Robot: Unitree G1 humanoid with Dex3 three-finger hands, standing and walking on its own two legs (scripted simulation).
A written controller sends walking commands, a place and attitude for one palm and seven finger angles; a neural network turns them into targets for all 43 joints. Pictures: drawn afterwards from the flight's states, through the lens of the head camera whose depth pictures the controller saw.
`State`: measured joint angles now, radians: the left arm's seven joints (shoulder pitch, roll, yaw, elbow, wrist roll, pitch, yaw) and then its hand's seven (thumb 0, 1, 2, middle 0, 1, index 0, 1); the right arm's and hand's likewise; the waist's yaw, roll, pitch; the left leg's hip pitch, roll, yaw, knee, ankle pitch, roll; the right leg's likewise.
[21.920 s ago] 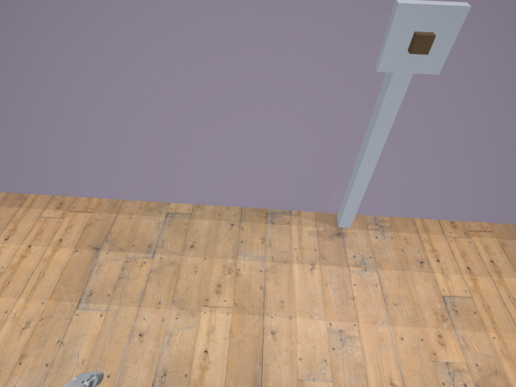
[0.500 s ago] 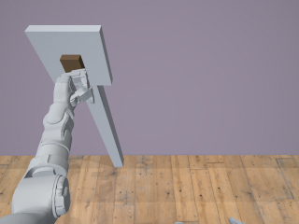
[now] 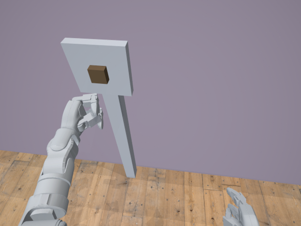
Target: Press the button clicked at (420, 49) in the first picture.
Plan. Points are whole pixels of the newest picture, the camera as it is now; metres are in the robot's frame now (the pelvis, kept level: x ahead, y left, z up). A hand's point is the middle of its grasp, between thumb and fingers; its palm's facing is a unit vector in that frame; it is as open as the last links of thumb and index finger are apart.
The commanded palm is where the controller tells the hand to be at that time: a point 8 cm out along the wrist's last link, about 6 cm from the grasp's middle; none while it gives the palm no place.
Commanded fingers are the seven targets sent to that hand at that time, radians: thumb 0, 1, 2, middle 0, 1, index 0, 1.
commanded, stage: draw the hand back to the body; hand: left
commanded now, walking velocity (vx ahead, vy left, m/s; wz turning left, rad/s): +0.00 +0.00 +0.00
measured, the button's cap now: (99, 74) +0.50 +0.19 +0.14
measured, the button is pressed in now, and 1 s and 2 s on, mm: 0 0 0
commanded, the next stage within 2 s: step back with the hand held close in 1.46 s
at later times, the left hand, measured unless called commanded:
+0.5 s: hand (73, 135) +0.28 +0.19 +0.14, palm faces -0.03 -1.00 -0.03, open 3.1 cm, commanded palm +0.25 +0.24 +0.15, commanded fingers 0.00 0.90 0.90 -1.30 -1.50 -1.30 -1.50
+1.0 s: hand (36, 159) +0.21 +0.23 +0.16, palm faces +0.34 -0.88 -0.34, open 3.1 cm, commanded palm +0.16 +0.28 +0.18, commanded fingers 0.00 0.90 0.90 -1.30 -1.50 -1.30 -1.50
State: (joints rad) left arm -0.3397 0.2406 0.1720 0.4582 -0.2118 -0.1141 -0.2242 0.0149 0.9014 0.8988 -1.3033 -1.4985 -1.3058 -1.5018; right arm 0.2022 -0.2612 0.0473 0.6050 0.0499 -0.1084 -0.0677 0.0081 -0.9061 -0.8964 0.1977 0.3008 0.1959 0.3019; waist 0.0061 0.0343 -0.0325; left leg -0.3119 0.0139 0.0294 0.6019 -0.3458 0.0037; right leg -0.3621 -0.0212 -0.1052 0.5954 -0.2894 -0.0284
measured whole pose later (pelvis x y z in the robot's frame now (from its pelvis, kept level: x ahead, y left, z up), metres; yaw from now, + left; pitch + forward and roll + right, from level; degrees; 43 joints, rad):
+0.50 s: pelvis -0.01 +0.01 +0.01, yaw -1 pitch -1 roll +0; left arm -0.02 0.27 0.23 0.07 -0.28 0.01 -0.29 0.01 0.90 0.90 -1.30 -1.50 -1.30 -1.50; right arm 0.24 -0.27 0.05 0.61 0.06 -0.17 -0.09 0.01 -0.90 -0.90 0.20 0.30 0.20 0.30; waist 0.03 0.05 -0.03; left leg -0.20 0.01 0.05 0.53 -0.32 0.01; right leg -0.25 -0.02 -0.09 0.52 -0.25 -0.02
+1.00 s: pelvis +0.00 +0.01 +0.02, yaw -1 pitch -5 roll -1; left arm 0.41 0.29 0.20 -0.36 -0.04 -0.09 0.11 0.01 0.90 0.90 -1.30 -1.50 -1.31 -1.50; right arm 0.20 -0.22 0.04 0.64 -0.01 -0.09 -0.06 0.01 -0.90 -0.90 0.20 0.30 0.20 0.30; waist 0.06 0.07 0.03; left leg -0.03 0.01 0.05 0.39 -0.26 0.02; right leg -0.08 -0.01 -0.08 0.37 -0.19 -0.01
